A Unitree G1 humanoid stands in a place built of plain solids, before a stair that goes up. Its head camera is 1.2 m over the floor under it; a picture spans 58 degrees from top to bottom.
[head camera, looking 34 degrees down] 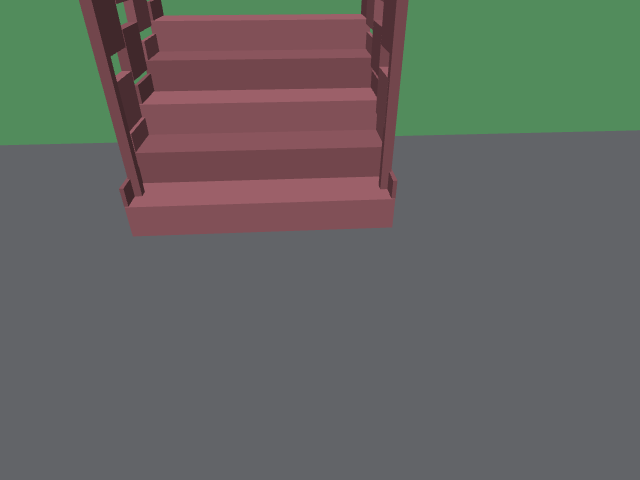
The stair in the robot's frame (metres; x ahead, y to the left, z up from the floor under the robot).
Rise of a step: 0.17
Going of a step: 0.26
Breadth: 1.32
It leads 4 degrees to the left of straight ahead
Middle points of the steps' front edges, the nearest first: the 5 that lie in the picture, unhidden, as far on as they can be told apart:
1.85 0.28 0.17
2.11 0.30 0.34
2.37 0.32 0.51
2.63 0.33 0.67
2.89 0.35 0.84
